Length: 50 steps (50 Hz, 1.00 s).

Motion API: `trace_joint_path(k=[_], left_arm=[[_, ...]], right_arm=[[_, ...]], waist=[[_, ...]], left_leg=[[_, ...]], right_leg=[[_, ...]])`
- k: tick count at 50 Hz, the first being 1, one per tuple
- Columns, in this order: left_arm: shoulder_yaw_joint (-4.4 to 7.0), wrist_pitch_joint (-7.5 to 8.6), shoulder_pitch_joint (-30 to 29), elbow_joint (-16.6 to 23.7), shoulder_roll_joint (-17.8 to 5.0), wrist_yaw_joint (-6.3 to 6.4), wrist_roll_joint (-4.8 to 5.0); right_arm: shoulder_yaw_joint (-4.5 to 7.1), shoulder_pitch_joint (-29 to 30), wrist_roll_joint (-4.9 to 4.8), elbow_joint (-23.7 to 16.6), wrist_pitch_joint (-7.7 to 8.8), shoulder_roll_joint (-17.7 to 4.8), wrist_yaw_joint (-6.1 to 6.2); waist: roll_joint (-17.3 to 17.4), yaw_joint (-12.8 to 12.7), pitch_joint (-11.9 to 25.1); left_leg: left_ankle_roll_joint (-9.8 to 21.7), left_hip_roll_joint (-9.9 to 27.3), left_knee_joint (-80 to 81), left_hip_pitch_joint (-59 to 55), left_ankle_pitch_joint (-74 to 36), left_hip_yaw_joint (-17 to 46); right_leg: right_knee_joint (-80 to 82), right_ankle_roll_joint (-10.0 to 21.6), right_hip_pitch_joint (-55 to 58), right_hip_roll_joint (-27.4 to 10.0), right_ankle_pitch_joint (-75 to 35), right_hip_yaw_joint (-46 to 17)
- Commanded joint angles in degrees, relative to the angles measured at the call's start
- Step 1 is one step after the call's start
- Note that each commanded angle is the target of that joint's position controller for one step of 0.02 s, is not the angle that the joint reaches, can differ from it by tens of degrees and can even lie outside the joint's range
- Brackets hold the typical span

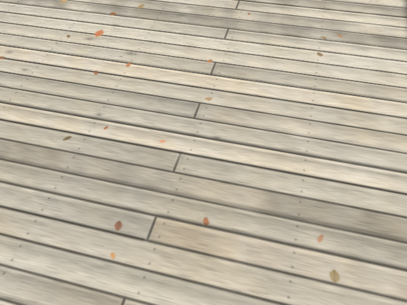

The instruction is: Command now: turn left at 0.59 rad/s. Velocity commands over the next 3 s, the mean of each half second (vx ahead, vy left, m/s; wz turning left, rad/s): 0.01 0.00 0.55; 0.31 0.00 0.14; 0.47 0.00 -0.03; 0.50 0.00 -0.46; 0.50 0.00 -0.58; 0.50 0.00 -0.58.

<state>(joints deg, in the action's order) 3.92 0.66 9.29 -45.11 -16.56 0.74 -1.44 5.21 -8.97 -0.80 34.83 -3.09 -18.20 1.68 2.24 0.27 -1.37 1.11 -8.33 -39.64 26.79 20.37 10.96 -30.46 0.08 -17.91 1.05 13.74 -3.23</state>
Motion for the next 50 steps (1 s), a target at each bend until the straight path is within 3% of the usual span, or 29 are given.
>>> trace_joint_path(k=[1, 2, 3, 6, 8, 10, 15, 17, 18, 19, 20, 21, 22, 23, 24, 25, 27, 29, 32, 39, 41, 42, 43, 44, 45, 46, 47, 49, 50], left_arm=[[2.06, 0.75, -4.78, 6.2, -8.32, 0.87, -0.92], [1.73, 0.63, -6.26, 6.75, -7.04, 1.13, 0.03], [1.46, 0.51, -6.05, 6.8, -6.38, 1.39, 0.93], [1.42, -0.43, -2.61, 6.55, -6.86, 1.96, 0.66], [1.98, -0.94, 0.1, 6.17, -8.27, 2.17, 0.52], [2.64, -1.25, 0.23, 6.27, -9.96, 1.91, 0.77], [3.6, -1.19, -0.7, 6.2, -12.07, 0.61, 2.25], [3.5, -1.0, -1.71, 5.84, -11.39, 0.48, 3.42], [3.0, -0.72, 1.48, 4.48, -9.27, 0.23, 3.21], [1.74, -0.57, 2.2, 5.52, -5.51, -0.12, 0.58], [1.24, -0.32, -1.67, 8.58, -4.92, 0.22, -0.22], [2.17, -0.42, -5.06, 8.54, -8.1, 0.61, 0.71], [2.41, -0.72, -5.12, 8.21, -8.38, 0.7, 1.7], [2.54, -1.04, -3.51, 6.76, -7.94, 1.11, 1.6], [2.68, -1.39, -2.68, 6.22, -8.4, 1.39, 1.13], [2.65, -1.37, -0.89, 5.6, -8.14, 1.05, 0.97], [2.28, -0.85, 0.07, 5.24, -7.28, 0.09, 1.75], [1.82, -0.03, -2.75, 6.08, -6.79, -0.41, 2.14], [1.35, 1.57, -4.64, 6.48, -6.26, -0.96, 2.06], [0.54, 3.82, -4.25, 6.54, -5.63, -2.3, 2.87], [0.44, 4.41, -0.92, 5.41, -5.28, -2.5, 2.82], [0.67, 4.54, 2.44, 4.11, -5.56, -2.35, 2.73], [1.05, 4.67, 7.34, 2.81, -6.46, -1.96, 2.82], [1.72, 4.87, 13.93, 1.93, -9.83, -1.39, 2.28], [3.35, 4.84, 17.46, 1.32, -16.58, -2.02, 1.57], [2.17, 5.12, 16.1, 1.87, -12.16, -2.35, 1.64], [1.31, 5.26, 13.71, 2.49, -9.59, -2.06, 1.88], [0.6, 5.14, 10.31, 3.42, -7.95, -1.9, 1.44], [0.23, 5.06, 9.51, 3.72, -7.33, -1.73, 1.21]], right_arm=[[3.68, -3.35, 0.24, -3.3, 1.25, -10.9, -0.34], [3.47, -4.93, 0.17, -1.68, 0.59, -9.31, -0.17], [3.07, -5.35, 0.31, -1.38, 0.06, -7.86, -0.13], [1.82, -1.11, -0.7, -3.41, -0.28, -4.93, -0.56], [1.27, 2.02, -0.67, -5.05, -0.13, -4.16, -0.8], [0.68, 2.83, -0.36, -5.95, -0.07, -3.34, -1.34], [1.1, 1.05, -0.51, -6.15, -0.6, -4.62, -2.39], [1.59, -2.78, -0.46, -4.78, -0.73, -4.53, -2.61], [2.37, -5.18, -0.37, -4.02, -0.68, -6.3, -2.12], [3.75, -7.07, -0.32, -4.61, -0.39, -12.14, -1.23], [3.67, -5.62, 1.66, -5.94, 0.6, -15.03, -1.31], [2.68, -6.77, 2.45, -5.47, 1.87, -11.11, -1.76], [1.72, -4.39, 2.33, -4.44, 2.67, -9.15, -1.71], [1.43, -1.3, 1.5, -4.24, 2.89, -8.0, -1.44], [0.77, 0.88, 0.68, -4.15, 2.9, -6.68, -1.19], [0.36, 0.28, 0.47, -3.57, 2.88, -6.09, -0.81], [0.14, -2.12, 0.53, -2.46, 3.09, -5.52, -0.54], [0.0, -3.18, 0.8, -1.43, 3.7, -5.83, -0.47], [0.4, -4.23, 0.84, -0.12, 4.7, -7.4, -0.47], [0.57, -6.25, -0.36, 2.44, 5.48, -8.87, -1.94], [0.24, -5.41, -0.64, 2.85, 5.21, -8.25, -2.21], [-0.19, -5.44, -0.4, 3.1, 5.11, -7.08, -2.3], [-0.99, -5.05, 0.08, 3.18, 5.21, -4.79, -2.38], [-2.32, -3.2, 0.86, 2.12, 5.62, -0.59, -2.52], [-2.25, -3.31, -0.22, -0.86, 6.63, -0.62, -1.97], [-0.83, -2.52, -0.92, -0.59, 7.29, -6.18, -1.61], [-0.38, -2.34, -1.04, -0.36, 7.78, -7.11, -2.04], [-0.62, -1.6, -0.04, 0.47, 8.12, -5.38, -2.36], [-0.62, -1.33, 0.23, 0.65, 8.08, -4.62, -2.6]], waist=[[-11.37, 2.22, 4.0], [-9.33, 2.65, 3.57], [-9.22, 1.98, 3.0], [-10.56, -0.78, 1.96], [-11.92, -3.01, 3.03], [-12.7, -3.57, 4.22], [-13.86, -2.66, 5.01], [-12.31, 0.11, 5.48], [-7.84, 0.63, 6.51], [7.31, -0.15, 7.93], [15.97, 0.79, 8.76], [8.49, 4.28, 10.76], [6.92, 2.31, 8.27], [4.64, 0.78, 7.06], [5.27, 0.0, 6.14], [5.91, -0.55, 7.33], [6.69, 0.39, 7.05], [7.75, 1.56, 3.33], [6.39, 2.45, 1.06], [4.29, 2.79, -1.1], [2.93, 0.28, -0.33], [2.29, -1.35, 0.67], [1.39, -3.58, 2.09], [-6.75, -5.97, 4.17], [-20.42, -6.0, 5.34], [-13.79, -6.19, 2.55], [-11.7, -4.65, -0.6], [-7.96, -3.25, -1.91], [-7.78, -2.55, -2.13]], left_leg=[[-2.48, 2.95, -24.19, 8.04, 9.18, -1.24], [-3.65, 3.33, -27.41, 8.21, 6.33, -2.42], [-4.66, 3.85, -30.69, 9.99, 3.92, -2.87], [-6.46, 5.89, -26.61, 11.59, 0.73, -7.09], [-7.25, 7.75, -20.29, 11.55, 1.02, -8.11], [-7.03, 9.28, -14.0, 7.23, 2.49, -9.74], [-4.08, 8.91, 0.29, -3.56, 0.8, -14.07], [-0.94, 7.4, 12.49, -11.42, -8.06, -15.63], [1.18, 7.45, 17.79, -19.53, -15.57, -12.91], [5.78, 19.9, 19.08, -30.93, -35.05, 4.56], [18.29, 32.05, 17.81, -28.99, -46.07, 18.01], [19.77, 30.33, 19.08, -26.68, -41.42, 14.89], [16.38, 26.55, 19.02, -24.39, -36.93, 9.24], [13.14, 23.1, 19.09, -22.97, -32.03, 5.74], [11.83, 21.78, 19.15, -21.58, -32.74, 3.97], [11.6, 20.28, 20.46, -20.43, -27.43, 2.75], [11.64, 19.05, 25.0, -21.02, -4.81, 4.04], [11.59, 19.82, 28.7, -21.04, 5.71, 7.13], [11.76, 21.23, 29.81, -21.76, 4.81, 8.05], [12.31, 21.9, 28.87, -16.29, 7.46, 8.54], [11.01, 20.51, 26.13, -12.6, 7.57, 7.01], [9.96, 18.9, 23.5, -10.04, 7.24, 5.82], [8.22, 16.79, 18.5, -5.74, 6.17, 3.64], [4.39, 11.22, 2.5, 1.08, 4.23, -3.01], [1.21, 5.2, -14.97, 15.61, 10.49, -9.92], [1.07, 7.94, -23.9, 21.32, 11.73, -5.7], [1.59, 10.27, -26.49, 24.52, 6.52, -5.18], [1.38, 12.92, -24.53, 23.98, -1.75, -6.16], [0.96, 13.97, -22.42, 21.48, -4.8, -6.37]], right_leg=[[13.44, 12.89, 5.96, -21.13, -15.45, -18.8], [12.25, 10.42, 6.71, -17.48, -15.45, -13.41], [11.77, 10.0, 8.16, -16.47, -16.21, -10.94], [12.29, 10.96, 11.43, -14.55, -18.11, -4.91], [11.89, 11.93, 15.91, -16.0, -19.58, -4.33], [11.4, 12.2, 16.12, -17.19, -21.03, -2.67], [9.0, 11.21, 13.55, -19.14, -23.49, 0.39], [3.99, 7.98, 10.93, -18.09, -21.1, 3.23], [-1.9, 4.13, 5.83, -15.89, -15.23, 6.63], [-17.64, -1.53, -8.72, -9.9, 5.65, 11.81], [-30.47, -4.64, -20.39, -2.79, 25.59, 7.98], [-37.21, -4.56, -19.82, -4.11, 24.93, 1.86], [-38.07, -3.83, -19.54, -5.06, 20.64, 0.83], [-36.1, -3.78, -19.05, -5.57, 16.3, 0.5], [-35.0, -4.25, -18.15, -5.52, 12.71, 0.62], [-35.19, -4.55, -15.84, -4.93, 8.95, 1.63], [-31.17, -4.34, -16.18, -4.66, 3.87, 2.8], [-23.46, -3.61, -17.41, -4.63, 2.36, 2.62], [-14.01, -2.38, -16.26, -4.79, 1.4, 2.17], [-3.08, 0.65, -7.68, -3.7, 2.17, 3.96], [1.73, 1.93, 0.19, -2.54, -1.63, 5.4], [2.97, 2.32, 5.86, -1.69, -1.73, 5.87], [3.57, 3.17, 13.06, -3.19, -0.73, 3.75], [8.96, 6.34, 20.47, -12.25, 4.61, -8.57], [17.79, 15.02, 27.03, -23.39, 19.39, -31.8], [19.78, 17.06, 25.39, -24.56, 26.43, -35.91], [19.26, 15.29, 24.24, -22.13, 25.94, -30.96], [20.13, 13.05, 21.1, -18.27, 14.75, -22.44], [21.0, 12.05, 18.68, -16.47, 8.93, -18.3]])
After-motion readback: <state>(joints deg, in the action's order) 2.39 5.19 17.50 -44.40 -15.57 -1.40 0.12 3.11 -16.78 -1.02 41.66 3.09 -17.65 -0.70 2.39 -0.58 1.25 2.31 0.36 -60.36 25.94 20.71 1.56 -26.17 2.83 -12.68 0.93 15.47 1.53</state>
